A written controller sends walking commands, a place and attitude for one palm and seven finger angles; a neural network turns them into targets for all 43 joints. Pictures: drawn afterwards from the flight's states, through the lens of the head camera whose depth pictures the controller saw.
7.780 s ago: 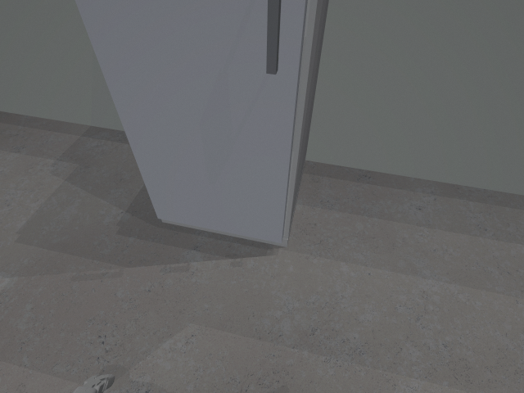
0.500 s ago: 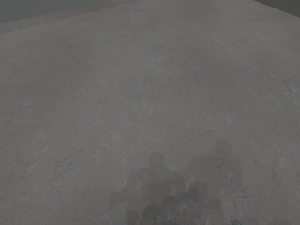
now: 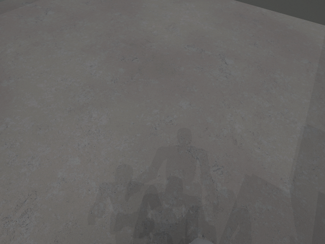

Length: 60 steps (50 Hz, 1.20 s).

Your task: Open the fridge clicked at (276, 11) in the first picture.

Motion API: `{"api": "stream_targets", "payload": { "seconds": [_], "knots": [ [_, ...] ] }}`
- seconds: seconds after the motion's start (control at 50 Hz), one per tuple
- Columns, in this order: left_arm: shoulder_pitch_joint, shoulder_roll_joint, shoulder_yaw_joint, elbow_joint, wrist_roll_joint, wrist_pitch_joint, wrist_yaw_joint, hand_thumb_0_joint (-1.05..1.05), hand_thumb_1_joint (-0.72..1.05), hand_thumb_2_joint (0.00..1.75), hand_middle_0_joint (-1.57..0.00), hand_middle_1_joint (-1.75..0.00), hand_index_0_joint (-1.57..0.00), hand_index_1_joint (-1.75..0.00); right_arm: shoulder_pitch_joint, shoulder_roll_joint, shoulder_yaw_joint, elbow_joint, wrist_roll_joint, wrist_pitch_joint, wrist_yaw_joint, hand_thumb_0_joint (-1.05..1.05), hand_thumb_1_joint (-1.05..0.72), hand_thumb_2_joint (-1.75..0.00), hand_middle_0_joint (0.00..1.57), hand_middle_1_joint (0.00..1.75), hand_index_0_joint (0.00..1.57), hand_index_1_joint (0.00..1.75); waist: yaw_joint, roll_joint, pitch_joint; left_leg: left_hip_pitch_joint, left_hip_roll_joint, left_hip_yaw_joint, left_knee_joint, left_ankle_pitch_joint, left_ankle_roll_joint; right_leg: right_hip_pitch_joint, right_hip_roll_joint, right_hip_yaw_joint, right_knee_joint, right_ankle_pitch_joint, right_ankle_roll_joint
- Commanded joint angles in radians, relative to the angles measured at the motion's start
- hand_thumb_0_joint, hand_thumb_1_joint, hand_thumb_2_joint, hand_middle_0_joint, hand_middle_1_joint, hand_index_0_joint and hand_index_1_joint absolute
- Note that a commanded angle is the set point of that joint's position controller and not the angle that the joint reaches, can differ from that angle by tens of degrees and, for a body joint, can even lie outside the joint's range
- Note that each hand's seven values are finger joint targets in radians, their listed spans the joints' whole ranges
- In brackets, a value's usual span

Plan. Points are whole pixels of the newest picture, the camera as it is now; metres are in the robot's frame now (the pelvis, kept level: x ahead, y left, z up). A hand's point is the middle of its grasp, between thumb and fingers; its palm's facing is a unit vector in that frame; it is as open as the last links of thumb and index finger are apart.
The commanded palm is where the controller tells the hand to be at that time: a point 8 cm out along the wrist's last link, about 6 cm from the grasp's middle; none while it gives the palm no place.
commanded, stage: turn to face it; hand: right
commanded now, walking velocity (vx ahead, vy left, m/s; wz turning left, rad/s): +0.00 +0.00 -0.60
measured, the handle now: out of the picture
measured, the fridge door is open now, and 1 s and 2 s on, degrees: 0 0 0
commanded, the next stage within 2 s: none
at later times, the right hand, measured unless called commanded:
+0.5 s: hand out of the picture +0.07 -0.29 -0.15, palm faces +0.29 +0.93 -0.24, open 7.4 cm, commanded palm none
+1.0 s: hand out of the picture -0.05 -0.22 -0.15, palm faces +0.57 +0.78 -0.27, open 7.4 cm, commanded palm none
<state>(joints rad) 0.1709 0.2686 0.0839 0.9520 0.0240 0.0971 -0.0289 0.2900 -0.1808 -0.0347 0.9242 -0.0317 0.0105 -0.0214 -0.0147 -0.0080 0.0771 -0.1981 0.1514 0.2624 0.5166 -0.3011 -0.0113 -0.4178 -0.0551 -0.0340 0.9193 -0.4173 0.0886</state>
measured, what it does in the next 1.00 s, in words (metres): steps on the spot, turning right: right foot, then left foot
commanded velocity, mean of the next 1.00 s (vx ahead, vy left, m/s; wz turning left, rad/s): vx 0.00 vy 0.00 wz -0.60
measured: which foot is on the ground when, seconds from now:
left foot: down 0.00-0.10, up 0.12-0.66, down 0.68-1.00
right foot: up 0.00-0.08, down 0.10-0.68, up 0.70-1.00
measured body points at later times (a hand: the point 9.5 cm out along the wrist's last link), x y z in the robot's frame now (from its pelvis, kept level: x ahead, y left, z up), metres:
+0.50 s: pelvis +0.00 -0.05 +0.00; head +0.02 -0.08 +0.45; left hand +0.13 +0.18 -0.13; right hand +0.05 -0.34 -0.13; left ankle +0.03 +0.12 -0.67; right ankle -0.01 -0.13 -0.74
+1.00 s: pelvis +0.00 -0.02 +0.00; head +0.04 -0.02 +0.45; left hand +0.20 +0.18 -0.15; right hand -0.08 -0.26 -0.13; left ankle +0.04 +0.10 -0.74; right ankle -0.09 -0.15 -0.67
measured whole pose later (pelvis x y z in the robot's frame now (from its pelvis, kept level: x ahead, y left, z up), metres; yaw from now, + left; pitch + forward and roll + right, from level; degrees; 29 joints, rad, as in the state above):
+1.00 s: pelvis +0.00 -0.02 +0.00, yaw -36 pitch -1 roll -1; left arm 0.21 0.28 0.09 0.95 0.02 0.09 -0.03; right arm 0.22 -0.19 -0.03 0.89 -0.03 0.01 -0.02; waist 0.03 -0.02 0.08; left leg -0.15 0.13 0.20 0.51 -0.33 -0.02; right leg -0.47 -0.04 0.00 1.01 -0.40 0.09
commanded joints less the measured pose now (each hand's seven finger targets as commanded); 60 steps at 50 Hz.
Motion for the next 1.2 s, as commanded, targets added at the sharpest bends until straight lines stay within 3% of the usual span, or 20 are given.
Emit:
{"api": "stream_targets", "payload": {
  "seconds": [0.0, 0.04, 0.06, 0.08, 0.12, 0.22, 0.36, 0.48, 0.6, 0.62, 0.66, 0.7, 0.78, 1.0, 1.06, 1.08, 1.1, 1.12, 1.14, 1.18],
  "knots": [
    [-0.079, 0.035, -0.003, -0.121, -0.015, -0.056, -0.001, 0.0, 0.9, 0.9, -0.2, -0.3, -0.2, -0.3, 0.03, -0.253, -0.068, -0.043, -0.001, -0.009, -0.01, 0.0, -0.9, -0.9, 0.2, 0.3, 0.2, 0.3, -0.037, 0.253, -0.119, 0.168, 0.237, -0.144, -0.059, 0.545, 0.114, 0.018, 0.028, -0.087, -0.244, -0.008, -0.029],
    [0.005, 0.074, 0.005, -0.104, -0.011, -0.069, 0.002, 0.0, 0.9, 0.9, -0.2, -0.3, -0.2, -0.3, 0.015, -0.249, -0.072, -0.044, 0.012, -0.002, -0.007, 0.0, -0.9, -0.9, 0.2, 0.3, 0.2, 0.3, 0.014, 0.175, -0.172, 0.084, 0.209, -0.072, 0.095, 0.479, 0.045, 0.215, 0.031, -0.083, -0.476, 0.209, -0.048],
    [0.085, 0.163, 0.029, -0.092, -0.006, -0.081, 0.006, 0.0, 0.9, 0.9, -0.2, -0.3, -0.2, -0.3, 0.012, -0.213, -0.07, -0.063, 0.02, 0.002, -0.003, 0.0, -0.9, -0.9, 0.2, 0.3, 0.2, 0.3, 0.063, -0.024, -0.233, -0.107, 0.138, -0.042, 0.306, 0.261, -0.019, 0.424, -0.102, 0.099, -0.55, 0.433, -0.105],
    [0.146, 0.274, 0.057, -0.084, -0.01, -0.085, 0.016, 0.0, 0.9, 0.9, -0.2, -0.3, -0.2, -0.3, -0.028, -0.141, -0.048, -0.113, 0.022, 0.002, 0.005, 0.0, -0.9, -0.9, 0.2, 0.3, 0.2, 0.3, 0.099, -0.333, -0.243, -0.418, 0.003, -0.077, 0.513, -0.362, -0.096, 0.558, -0.361, 0.42, -0.533, 0.918, -0.231],
    [0.17, 0.236, 0.044, -0.05, -0.01, -0.079, 0.031, 0.0, 0.9, 0.9, -0.2, -0.3, -0.2, -0.3, -0.123, -0.155, -0.044, -0.123, 0.01, 0.022, -0.006, 0.0, -0.9, -0.9, 0.2, 0.3, 0.2, 0.3, 0.109, -0.209, -0.193, -0.426, 0.009, -0.209, 0.651, -0.314, -0.08, 0.451, -0.335, 0.321, -0.515, 0.934, -0.287],
    [-0.005, 0.159, 0.017, -0.113, -0.008, -0.09, 0.04, 0.0, 0.9, 0.9, -0.2, -0.3, -0.2, -0.3, -0.081, -0.168, -0.06, -0.072, 0.013, 0.02, 0.011, 0.0, -0.9, -0.9, 0.2, 0.3, 0.2, 0.3, 0.028, -0.134, -0.107, -0.373, -0.024, -0.242, 0.678, -0.079, -0.094, 0.306, -0.167, 0.224, -0.557, 0.71, -0.22],
    [0.047, 0.156, 0.024, -0.109, -0.004, -0.085, 0.036, 0.0, 0.9, 0.9, -0.2, -0.3, -0.2, -0.3, -0.146, -0.168, -0.058, -0.109, 0.014, 0.025, 0.001, 0.0, -0.9, -0.9, 0.2, 0.3, 0.2, 0.3, 0.044, -0.127, -0.088, -0.368, -0.047, -0.274, 0.562, -0.055, -0.108, 0.285, -0.161, 0.344, -0.6, 0.504, -0.251],
    [0.102, 0.161, 0.035, -0.096, 0.002, -0.08, 0.038, 0.0, 0.9, 0.9, -0.2, -0.3, -0.2, -0.3, -0.227, -0.148, -0.047, -0.156, 0.022, 0.015, -0.003, 0.0, -0.9, -0.9, 0.2, 0.3, 0.2, 0.3, 0.068, -0.137, -0.125, -0.324, -0.096, -0.286, 0.391, -0.131, -0.093, 0.327, -0.154, 0.453, -0.548, 0.601, -0.278],
    [0.068, 0.15, 0.041, -0.102, -0.004, -0.072, 0.036, 0.0, 0.9, 0.9, -0.2, -0.3, -0.2, -0.3, -0.134, -0.151, -0.046, -0.146, 0.035, -0.004, -0.012, 0.0, -0.9, -0.9, 0.2, 0.3, 0.2, 0.3, 0.019, -0.125, -0.176, -0.015, -0.153, -0.268, 0.002, 0.009, -0.063, 0.192, -0.078, 0.497, -0.457, 0.664, -0.223],
    [0.069, 0.134, 0.039, -0.106, -0.01, -0.073, 0.033, 0.0, 0.9, 0.9, -0.2, -0.3, -0.2, -0.3, -0.095, -0.167, -0.051, -0.137, 0.035, -0.012, -0.015, 0.0, -0.9, -0.9, 0.2, 0.3, 0.2, 0.3, -0.001, -0.093, -0.199, 0.108, -0.118, -0.283, -0.148, 0.117, -0.058, 0.129, -0.039, 0.466, -0.414, 0.561, -0.179],
    [0.101, 0.039, 0.025, -0.131, -0.017, -0.074, 0.027, 0.0, 0.9, 0.9, -0.2, -0.3, -0.2, -0.3, -0.064, -0.302, -0.075, -0.135, 0.013, -0.024, -0.027, 0.0, -0.9, -0.9, 0.2, 0.3, 0.2, 0.3, -0.015, 0.3, -0.198, 0.329, 0.323, -0.663, -0.224, 0.299, 0.109, -0.235, 0.164, 0.151, -0.065, -0.149, -0.038],
    [0.089, 0.089, 0.043, -0.114, -0.002, -0.053, 0.024, 0.0, 0.9, 0.9, -0.2, -0.3, -0.2, -0.3, -0.135, -0.233, -0.058, -0.15, 0.019, -0.017, -0.03, 0.0, -0.9, -0.9, 0.2, 0.3, 0.2, 0.3, 0.028, 0.124, -0.115, 0.093, 0.305, -0.518, -0.228, 0.299, 0.175, -0.176, 0.09, 0.167, 0.214, -0.111, -0.043],
    [0.103, 0.067, 0.036, -0.072, -0.001, -0.031, 0.002, 0.0, 0.9, 0.9, -0.2, -0.3, -0.2, -0.3, -0.175, -0.177, -0.037, -0.148, 0.018, -0.022, -0.016, 0.0, -0.9, -0.9, 0.2, 0.3, 0.2, 0.3, 0.055, 0.181, -0.035, 0.027, 0.149, -0.287, -0.201, 0.328, 0.108, -0.173, 0.046, 0.079, 0.332, 0.051, -0.012],
    [-0.076, 0.035, 0.001, -0.119, -0.013, -0.047, -0.006, 0.0, 0.9, 0.9, -0.2, -0.3, -0.2, -0.3, -0.015, -0.251, -0.066, -0.081, -0.001, -0.01, -0.013, 0.0, -0.9, -0.9, 0.2, 0.3, 0.2, 0.3, -0.029, 0.245, -0.058, 0.127, 0.207, -0.161, -0.081, 0.567, 0.116, -0.026, 0.029, -0.061, -0.127, -0.008, -0.02],
    [-0.006, 0.062, 0.006, -0.114, -0.011, -0.06, -0.001, 0.0, 0.9, 0.9, -0.2, -0.3, -0.2, -0.3, -0.032, -0.269, -0.073, -0.078, 0.006, -0.003, -0.009, 0.0, -0.9, -0.9, 0.2, 0.3, 0.2, 0.3, 0.015, 0.209, -0.109, 0.091, 0.203, -0.098, 0.041, 0.531, 0.067, 0.132, 0.051, -0.089, -0.339, 0.129, -0.042],
    [0.073, 0.107, 0.017, -0.097, -0.008, -0.07, -0.002, 0.0, 0.9, 0.9, -0.2, -0.3, -0.2, -0.3, -0.038, -0.256, -0.072, -0.084, 0.015, 0.001, -0.006, 0.0, -0.9, -0.9, 0.2, 0.3, 0.2, 0.3, 0.059, 0.108, -0.172, 0.014, 0.184, -0.076, 0.207, 0.45, 0.025, 0.294, 0.029, -0.04, -0.479, 0.283, -0.06],
    [0.144, 0.229, 0.047, -0.091, -0.003, -0.083, 0.003, 0.0, 0.9, 0.9, -0.2, -0.3, -0.2, -0.3, -0.031, -0.191, -0.061, -0.117, 0.024, 0.004, 0.001, 0.0, -0.9, -0.9, 0.2, 0.3, 0.2, 0.3, 0.096, -0.214, -0.231, -0.253, 0.047, -0.048, 0.458, -0.033, -0.056, 0.497, -0.215, 0.283, -0.525, 0.621, -0.152],
    [0.211, 0.298, 0.06, -0.075, -0.015, -0.082, 0.014, 0.0, 0.9, 0.9, -0.2, -0.3, -0.2, -0.3, -0.078, -0.146, -0.04, -0.156, 0.021, 0.01, -0.001, 0.0, -0.9, -0.9, 0.2, 0.3, 0.2, 0.3, 0.12, -0.333, -0.266, -0.4, -0.03, -0.148, 0.609, -0.416, -0.088, 0.534, -0.367, 0.462, -0.512, 1.037, -0.263],
    [0.212, 0.275, 0.053, -0.061, -0.015, -0.077, 0.022, 0.0, 0.9, 0.9, -0.2, -0.3, -0.2, -0.3, -0.102, -0.172, -0.045, -0.156, 0.017, 0.02, -0.005, 0.0, -0.9, -0.9, 0.2, 0.3, 0.2, 0.3, 0.117, -0.207, -0.257, -0.398, -0.003, -0.22, 0.679, -0.37, -0.069, 0.503, -0.378, 0.389, -0.49, 1.004, -0.302],
    [0.112, 0.206, 0.033, -0.09, -0.007, -0.082, 0.041, 0.0, 0.9, 0.9, -0.2, -0.3, -0.2, -0.3, -0.137, -0.174, -0.053, -0.125, 0.016, 0.024, -0.006, 0.0, -0.9, -0.9, 0.2, 0.3, 0.2, 0.3, 0.091, -0.23, -0.181, -0.419, -0.005, -0.255, 0.719, -0.238, -0.074, 0.403, -0.26, 0.341, -0.509, 0.834, -0.261]
  ]
}}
